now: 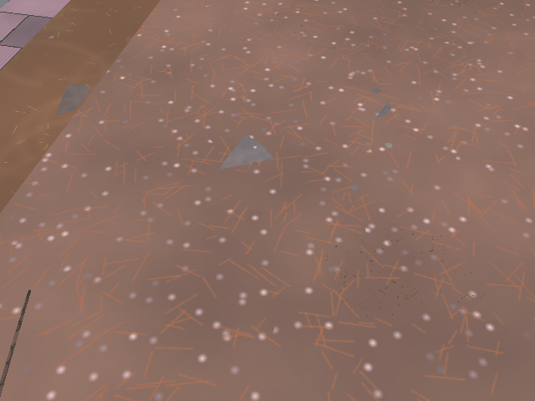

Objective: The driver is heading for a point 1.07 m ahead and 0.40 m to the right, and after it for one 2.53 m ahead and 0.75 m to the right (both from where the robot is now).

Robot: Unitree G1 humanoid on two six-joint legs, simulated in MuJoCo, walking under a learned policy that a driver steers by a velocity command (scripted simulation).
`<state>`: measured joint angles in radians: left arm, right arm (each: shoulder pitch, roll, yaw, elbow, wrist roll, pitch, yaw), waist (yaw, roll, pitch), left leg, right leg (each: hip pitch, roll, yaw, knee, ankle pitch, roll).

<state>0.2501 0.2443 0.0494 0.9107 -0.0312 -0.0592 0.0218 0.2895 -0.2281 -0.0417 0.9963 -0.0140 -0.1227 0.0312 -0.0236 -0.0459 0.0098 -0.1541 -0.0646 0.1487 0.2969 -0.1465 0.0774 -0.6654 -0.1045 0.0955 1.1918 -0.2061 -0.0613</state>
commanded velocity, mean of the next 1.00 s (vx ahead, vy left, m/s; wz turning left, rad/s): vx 0.50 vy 0.00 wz -0.48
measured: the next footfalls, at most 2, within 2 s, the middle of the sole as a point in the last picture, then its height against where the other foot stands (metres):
right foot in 0.34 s outside the picture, level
left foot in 0.82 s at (309, 341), level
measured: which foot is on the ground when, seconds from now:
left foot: down 0.00-0.32, up 0.34-0.80, down 0.82-1.00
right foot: up 0.00-0.32, down 0.34-0.84, up 0.86-1.00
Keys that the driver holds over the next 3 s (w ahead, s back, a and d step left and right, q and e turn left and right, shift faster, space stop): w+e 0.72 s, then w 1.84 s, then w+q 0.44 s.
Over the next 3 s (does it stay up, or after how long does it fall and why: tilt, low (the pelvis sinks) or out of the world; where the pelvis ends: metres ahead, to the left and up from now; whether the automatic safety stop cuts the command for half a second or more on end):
stays up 1.48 -0.67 -0.03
